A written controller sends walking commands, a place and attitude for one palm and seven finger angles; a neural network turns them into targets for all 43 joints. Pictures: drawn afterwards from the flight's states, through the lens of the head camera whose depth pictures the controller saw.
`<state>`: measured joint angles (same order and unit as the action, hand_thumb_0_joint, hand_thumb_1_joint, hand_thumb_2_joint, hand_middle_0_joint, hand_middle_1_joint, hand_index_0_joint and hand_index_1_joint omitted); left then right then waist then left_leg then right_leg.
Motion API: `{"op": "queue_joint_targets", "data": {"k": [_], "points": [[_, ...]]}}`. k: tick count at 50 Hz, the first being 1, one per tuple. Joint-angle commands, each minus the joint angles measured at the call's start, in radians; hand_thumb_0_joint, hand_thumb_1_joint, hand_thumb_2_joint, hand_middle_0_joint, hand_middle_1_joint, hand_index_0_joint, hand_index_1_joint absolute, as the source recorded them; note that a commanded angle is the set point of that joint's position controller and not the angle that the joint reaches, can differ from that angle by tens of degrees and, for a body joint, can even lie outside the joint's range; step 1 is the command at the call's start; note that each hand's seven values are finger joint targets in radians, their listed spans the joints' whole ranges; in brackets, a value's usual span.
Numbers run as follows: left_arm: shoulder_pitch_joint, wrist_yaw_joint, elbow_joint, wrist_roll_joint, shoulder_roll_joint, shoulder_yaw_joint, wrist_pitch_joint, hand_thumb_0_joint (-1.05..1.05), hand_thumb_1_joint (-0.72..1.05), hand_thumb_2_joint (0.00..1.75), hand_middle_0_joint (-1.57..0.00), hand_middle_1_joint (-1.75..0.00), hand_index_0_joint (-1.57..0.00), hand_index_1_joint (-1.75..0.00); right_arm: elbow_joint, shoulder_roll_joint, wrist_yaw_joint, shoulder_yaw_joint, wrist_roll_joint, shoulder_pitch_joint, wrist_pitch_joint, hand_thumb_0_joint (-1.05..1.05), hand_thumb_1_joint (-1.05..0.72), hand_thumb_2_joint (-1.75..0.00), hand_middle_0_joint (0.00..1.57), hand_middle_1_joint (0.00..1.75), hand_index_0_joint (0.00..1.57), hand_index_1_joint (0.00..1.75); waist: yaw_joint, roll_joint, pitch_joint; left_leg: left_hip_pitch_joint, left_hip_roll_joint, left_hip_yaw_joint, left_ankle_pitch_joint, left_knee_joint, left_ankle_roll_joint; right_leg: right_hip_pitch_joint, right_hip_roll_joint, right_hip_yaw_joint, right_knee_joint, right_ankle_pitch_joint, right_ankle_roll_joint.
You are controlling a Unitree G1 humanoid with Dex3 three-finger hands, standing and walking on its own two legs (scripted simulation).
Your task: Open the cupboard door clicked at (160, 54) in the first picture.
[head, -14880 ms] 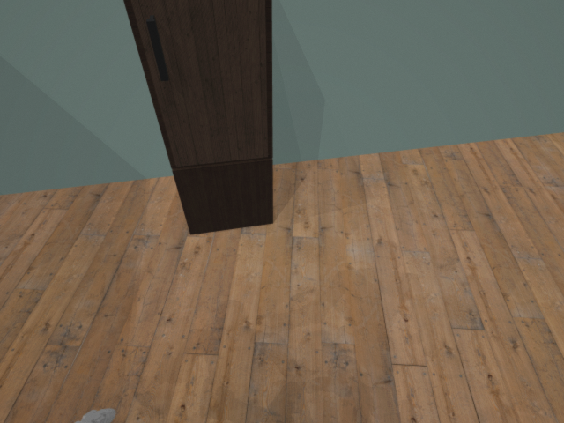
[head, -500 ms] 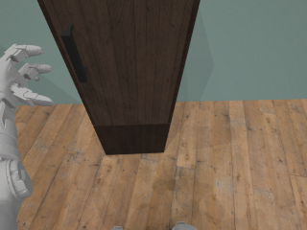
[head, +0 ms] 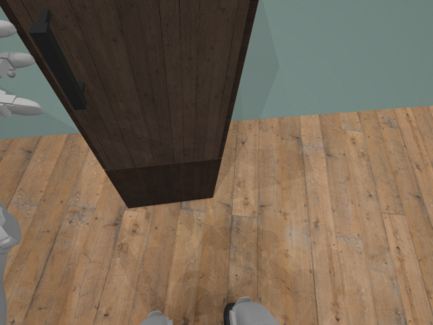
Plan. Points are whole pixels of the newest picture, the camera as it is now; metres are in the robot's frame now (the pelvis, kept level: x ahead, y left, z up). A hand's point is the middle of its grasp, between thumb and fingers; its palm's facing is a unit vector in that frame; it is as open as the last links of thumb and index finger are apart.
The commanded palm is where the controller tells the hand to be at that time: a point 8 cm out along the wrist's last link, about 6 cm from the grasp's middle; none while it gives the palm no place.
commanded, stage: move the hooked fingers beside the handle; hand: left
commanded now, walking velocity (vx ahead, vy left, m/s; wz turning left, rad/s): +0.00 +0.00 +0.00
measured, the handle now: (64, 64) +0.54 +0.21 +0.12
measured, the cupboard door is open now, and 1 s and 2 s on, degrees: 0 0 0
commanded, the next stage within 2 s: slide the fingers in behind the handle in 1.56 s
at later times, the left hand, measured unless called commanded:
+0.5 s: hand (18, 89) +0.48 +0.27 +0.13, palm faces +0.03 -1.00 +0.01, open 14.0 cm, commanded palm +0.47 +0.32 +0.12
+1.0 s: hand (9, 81) +0.50 +0.28 +0.12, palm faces +0.06 -1.00 +0.00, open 14.0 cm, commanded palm +0.47 +0.33 +0.12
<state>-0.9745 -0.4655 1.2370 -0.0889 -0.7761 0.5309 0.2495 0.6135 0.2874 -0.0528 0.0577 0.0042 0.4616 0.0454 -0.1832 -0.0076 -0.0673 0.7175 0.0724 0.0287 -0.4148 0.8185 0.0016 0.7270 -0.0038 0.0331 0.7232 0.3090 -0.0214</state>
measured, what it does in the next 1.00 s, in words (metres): stands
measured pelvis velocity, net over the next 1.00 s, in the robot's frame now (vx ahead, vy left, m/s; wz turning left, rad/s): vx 0.00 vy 0.00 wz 0.00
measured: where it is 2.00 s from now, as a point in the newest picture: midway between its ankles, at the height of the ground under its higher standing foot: outside the picture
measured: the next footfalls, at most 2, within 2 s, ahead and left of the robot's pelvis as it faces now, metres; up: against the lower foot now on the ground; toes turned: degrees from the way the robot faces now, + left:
none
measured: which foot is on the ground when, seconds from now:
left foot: down 0.00-1.00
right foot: down 0.00-1.00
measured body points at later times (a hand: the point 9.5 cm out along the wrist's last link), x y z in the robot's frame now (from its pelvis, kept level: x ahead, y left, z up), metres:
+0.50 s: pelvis +0.00 +0.00 +0.00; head +0.10 +0.02 +0.44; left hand +0.47 +0.32 +0.13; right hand +0.06 -0.27 -0.10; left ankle -0.02 +0.11 -0.70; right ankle +0.01 -0.14 -0.70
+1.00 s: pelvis +0.00 +0.00 +0.00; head +0.12 +0.02 +0.43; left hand +0.49 +0.34 +0.13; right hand -0.03 -0.28 -0.10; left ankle -0.02 +0.11 -0.70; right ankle +0.01 -0.14 -0.70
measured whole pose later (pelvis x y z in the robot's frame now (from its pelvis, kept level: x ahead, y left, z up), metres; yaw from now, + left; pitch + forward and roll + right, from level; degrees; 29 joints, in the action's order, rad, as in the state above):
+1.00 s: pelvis +0.00 +0.00 +0.00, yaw +0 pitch +19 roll -3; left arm -0.95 -0.48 1.24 -0.09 -0.80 0.56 0.25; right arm 0.60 0.30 -0.05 0.06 0.01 0.47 0.09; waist -0.19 -0.01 -0.07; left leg 0.74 0.08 0.02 -0.43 0.85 0.01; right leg 0.75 0.01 0.04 0.74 0.32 -0.01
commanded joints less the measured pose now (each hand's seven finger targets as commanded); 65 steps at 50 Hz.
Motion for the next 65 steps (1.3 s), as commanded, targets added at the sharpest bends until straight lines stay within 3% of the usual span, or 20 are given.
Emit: {"op": "queue_joint_targets", "data": {"k": [1, 5, 7, 9, 10, 12, 14, 19, 20, 23, 28, 32, 33, 36, 41, 47, 50, 55, 62, 65], "points": [[-0.276, -0.03, -0.261, -0.058, -0.271, 0.033, 0.053, 0.0, -0.5, 0.3, -0.3, -1.2, -0.3, -1.2, -0.081, 0.196, -0.006, -0.086, 0.003, 0.136, 0.003, 0.0, -0.9, -0.9, 0.2, 0.3, 0.2, 0.3, 0.067, -0.163, -0.493, -0.338, -0.034, -0.049, 0.607, -0.067, -0.018, -0.252, 0.05, 0.015, -0.017, -0.421, 0.04], [-0.257, -0.019, -0.286, -0.074, -0.272, 0.05, 0.036, 0.0, -0.5, 0.3, -0.3, -1.2, -0.3, -1.2, -0.089, 0.193, 0.001, -0.089, 0.008, 0.119, 0.018, 0.0, -0.9, -0.9, 0.2, 0.3, 0.2, 0.3, 0.062, -0.119, -0.419, -0.279, -0.04, -0.032, 0.517, -0.076, -0.029, -0.264, 0.051, 0.012, -0.03, -0.412, 0.033], [-0.273, -0.006, -0.329, -0.074, -0.29, 0.071, 0.048, 0.0, -0.5, 0.3, -0.3, -1.2, -0.3, -1.2, -0.094, 0.189, 0.0, -0.09, 0.008, 0.114, 0.019, 0.0, -0.9, -0.9, 0.2, 0.3, 0.2, 0.3, 0.071, -0.173, -0.438, -0.303, -0.043, -0.034, 0.542, -0.077, -0.027, -0.269, 0.05, 0.01, -0.024, -0.42, 0.037], [-0.312, 0.004, -0.359, -0.064, -0.262, 0.039, 0.061, 0.0, -0.5, 0.3, -0.3, -1.2, -0.3, -1.2, -0.087, 0.182, 0.0, -0.089, 0.008, 0.108, 0.019, 0.0, -0.9, -0.9, 0.2, 0.3, 0.2, 0.3, 0.056, -0.19, -0.427, -0.324, -0.042, -0.037, 0.542, -0.072, -0.025, -0.246, 0.049, 0.01, -0.026, -0.409, 0.036], [-0.319, 0.011, -0.387, -0.061, -0.285, 0.058, 0.074, 0.0, -0.5, 0.3, -0.3, -1.2, -0.3, -1.2, -0.085, 0.183, 0.0, -0.093, 0.006, 0.109, 0.017, 0.0, -0.9, -0.9, 0.2, 0.3, 0.2, 0.3, 0.059, -0.181, -0.453, -0.342, -0.04, -0.044, 0.561, -0.068, -0.024, -0.255, 0.05, 0.01, -0.024, -0.413, 0.035], [-0.316, 0.012, -0.412, -0.07, -0.241, 0.03, 0.085, 0.0, -0.5, 0.3, -0.3, -1.2, -0.3, -1.2, -0.082, 0.178, -0.001, -0.093, 0.008, 0.1, 0.014, 0.0, -0.9, -0.9, 0.2, 0.3, 0.2, 0.3, 0.05, -0.206, -0.49, -0.393, -0.036, -0.046, 0.609, -0.056, -0.021, -0.24, 0.053, 0.009, -0.021, -0.426, 0.034], [-0.339, 0.003, -0.377, -0.071, -0.172, -0.031, 0.078, 0.0, -0.5, 0.3, -0.3, -1.2, -0.3, -1.2, -0.067, 0.173, -0.003, -0.09, 0.01, 0.087, 0.011, 0.0, -0.9, -0.9, 0.2, 0.3, 0.2, 0.3, 0.032, -0.226, -0.439, -0.398, -0.034, -0.051, 0.586, -0.058, -0.016, -0.199, 0.053, 0.015, -0.029, -0.39, 0.035], [-0.342, -0.004, -0.263, -0.068, -0.121, -0.079, 0.025, 0.0, -0.5, 0.3, -0.3, -1.2, -0.3, -1.2, -0.054, 0.177, -0.011, -0.084, 0.011, 0.076, 0.005, 0.0, -0.9, -0.9, 0.2, 0.3, 0.2, 0.3, 0.016, -0.159, -0.368, -0.335, -0.039, -0.056, 0.498, -0.07, -0.021, -0.181, 0.044, 0.022, -0.036, -0.352, 0.036], [-0.337, 0.003, -0.225, -0.064, -0.114, -0.086, 0.014, 0.0, -0.5, 0.3, -0.3, -1.2, -0.3, -1.2, -0.057, 0.178, -0.012, -0.08, 0.012, 0.076, 0.004, 0.0, -0.9, -0.9, 0.2, 0.3, 0.2, 0.3, 0.013, -0.118, -0.335, -0.297, -0.042, -0.057, 0.458, -0.076, -0.024, -0.183, 0.042, 0.025, -0.038, -0.338, 0.036], [-0.366, 0.029, -0.217, -0.048, -0.195, -0.035, 0.021, 0.0, -0.5, 0.3, -0.3, -1.2, -0.3, -1.2, -0.069, 0.184, -0.016, -0.075, 0.01, 0.074, 0.001, 0.0, -0.9, -0.9, 0.2, 0.3, 0.2, 0.3, 0.018, -0.089, -0.364, -0.252, -0.048, -0.051, 0.419, -0.072, -0.029, -0.22, 0.037, 0.011, -0.026, -0.348, 0.033], [-0.459, 0.057, -0.241, -0.014, -0.296, 0.009, 0.083, 0.0, -0.5, 0.3, -0.3, -1.2, -0.3, -1.2, -0.077, 0.182, -0.018, -0.067, 0.007, 0.074, -0.004, 0.0, -0.9, -0.9, 0.2, 0.3, 0.2, 0.3, 0.018, -0.137, -0.428, -0.227, -0.052, -0.049, 0.39, -0.051, -0.028, -0.249, 0.035, -0.01, -0.007, -0.342, 0.032], [-0.511, 0.043, -0.245, -0.014, -0.3, -0.001, 0.097, 0.0, -0.5, 0.3, -0.3, -1.2, -0.3, -1.2, -0.064, 0.185, -0.02, -0.068, 0.007, 0.088, -0.009, 0.0, -0.9, -0.9, 0.2, 0.3, 0.2, 0.3, 0.001, -0.189, -0.476, -0.26, -0.047, -0.052, 0.395, -0.044, -0.027, -0.232, 0.038, -0.012, -0.008, -0.333, 0.03], [-0.476, 0.033, -0.213, -0.014, -0.321, 0.015, 0.09, 0.0, -0.5, 0.3, -0.3, -1.2, -0.3, -1.2, -0.065, 0.188, -0.021, -0.066, 0.009, 0.093, -0.007, 0.0, -0.9, -0.9, 0.2, 0.3, 0.2, 0.3, 0.013, -0.176, -0.481, -0.25, -0.048, -0.053, 0.392, -0.044, -0.026, -0.244, 0.038, -0.01, -0.008, -0.331, 0.033], [-0.437, 0.006, -0.176, -0.024, -0.304, 0.006, 0.062, 0.0, -0.5, 0.3, -0.3, -1.2, -0.3, -1.2, -0.064, 0.189, -0.023, -0.065, 0.009, 0.11, -0.003, 0.0, -0.9, -0.9, 0.2, 0.3, 0.2, 0.3, 0.012, -0.147, -0.487, -0.233, -0.049, -0.049, 0.41, -0.047, -0.033, -0.267, 0.041, -0.008, -0.009, -0.364, 0.032], [-0.382, -0.011, -0.125, -0.024, -0.331, 0.018, 0.023, 0.0, -0.5, 0.3, -0.3, -1.2, -0.3, -1.2, -0.069, 0.199, -0.024, -0.063, 0.011, 0.125, 0.009, 0.0, -0.9, -0.9, 0.2, 0.3, 0.2, 0.3, 0.015, -0.11, -0.4, -0.163, -0.05, -0.038, 0.35, -0.058, -0.037, -0.25, 0.041, -0.006, -0.025, -0.33, 0.029], [-0.38, -0.012, -0.25, -0.033, -0.41, 0.091, 0.079, 0.0, -0.5, 0.3, -0.3, -1.2, -0.3, -1.2, -0.078, 0.2, -0.015, -0.074, 0.005, 0.143, 0.022, 0.0, -0.9, -0.9, 0.2, 0.3, 0.2, 0.3, 0.045, -0.179, -0.511, -0.229, -0.048, -0.036, 0.441, -0.047, -0.032, -0.286, 0.047, -0.011, -0.007, -0.39, 0.034], [-0.349, -0.026, -0.224, -0.043, -0.344, 0.051, 0.072, 0.0, -0.5, 0.3, -0.3, -1.2, -0.3, -1.2, -0.076, 0.196, -0.01, -0.076, 0.008, 0.134, 0.028, 0.0, -0.9, -0.9, 0.2, 0.3, 0.2, 0.3, 0.032, -0.177, -0.451, -0.237, -0.046, -0.034, 0.423, -0.05, -0.031, -0.242, 0.051, 0.0, -0.017, -0.359, 0.033], [-0.338, -0.037, -0.215, -0.048, -0.299, 0.014, 0.041, 0.0, -0.5, 0.3, -0.3, -1.2, -0.3, -1.2, -0.073, 0.199, -0.012, -0.077, 0.01, 0.127, 0.031, 0.0, -0.9, -0.9, 0.2, 0.3, 0.2, 0.3, 0.022, -0.18, -0.393, -0.249, -0.043, -0.045, 0.409, -0.058, -0.03, -0.18, 0.05, 0.012, -0.027, -0.31, 0.034], [-0.433, -0.002, -0.339, -0.068, -0.199, -0.039, 0.076, 0.0, -0.5, 0.3, -0.3, -1.2, -0.3, -1.2, -0.055, 0.187, -0.011, -0.084, 0.0, 0.121, 0.016, 0.0, -0.9, -0.9, 0.2, 0.3, 0.2, 0.3, 0.007, -0.256, -0.469, -0.414, -0.024, -0.081, 0.566, -0.039, -0.004, -0.104, 0.056, 0.028, -0.015, -0.307, 0.039], [-0.393, 0.014, -0.278, -0.069, -0.197, -0.025, 0.058, 0.0, -0.5, 0.3, -0.3, -1.2, -0.3, -1.2, -0.053, 0.187, -0.005, -0.08, 0.001, 0.111, 0.013, 0.0, -0.9, -0.9, 0.2, 0.3, 0.2, 0.3, 0.014, -0.191, -0.439, -0.361, -0.027, -0.078, 0.534, -0.042, -0.007, -0.132, 0.054, 0.032, -0.012, -0.314, 0.038]]}}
